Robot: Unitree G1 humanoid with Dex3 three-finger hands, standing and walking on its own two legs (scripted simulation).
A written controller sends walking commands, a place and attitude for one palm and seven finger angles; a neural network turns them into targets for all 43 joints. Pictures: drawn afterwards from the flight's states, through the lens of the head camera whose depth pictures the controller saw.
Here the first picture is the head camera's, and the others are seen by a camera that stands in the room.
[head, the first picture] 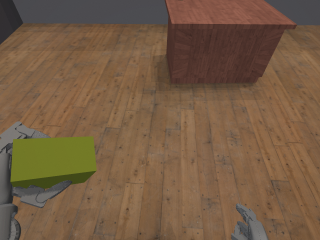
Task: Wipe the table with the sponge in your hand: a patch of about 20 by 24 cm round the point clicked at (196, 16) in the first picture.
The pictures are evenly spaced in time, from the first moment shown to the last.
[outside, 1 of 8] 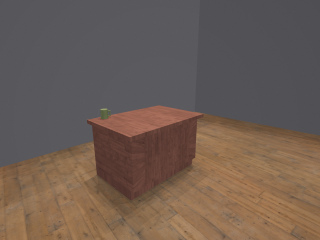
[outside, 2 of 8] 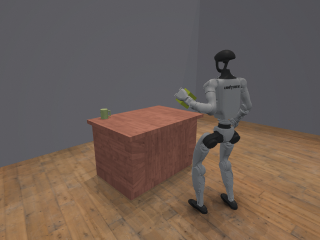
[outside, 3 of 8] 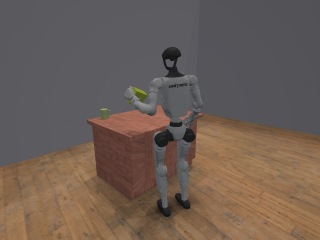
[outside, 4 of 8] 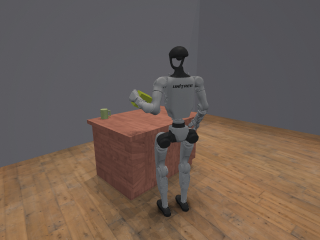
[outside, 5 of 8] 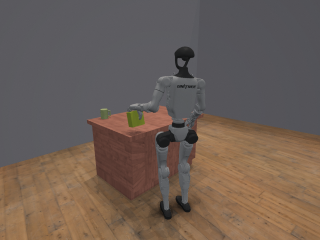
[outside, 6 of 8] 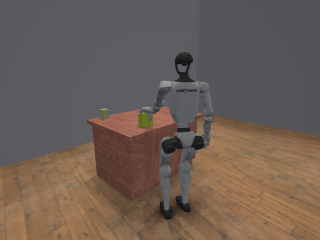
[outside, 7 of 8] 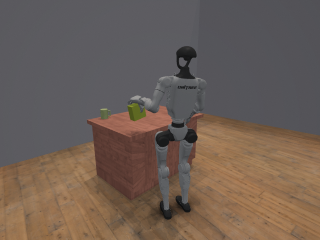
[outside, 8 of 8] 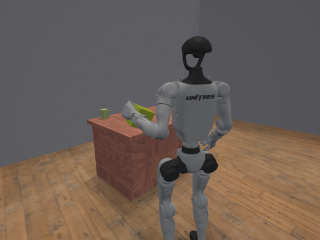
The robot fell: no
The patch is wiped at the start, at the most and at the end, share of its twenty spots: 0.00 0.85 0.85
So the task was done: no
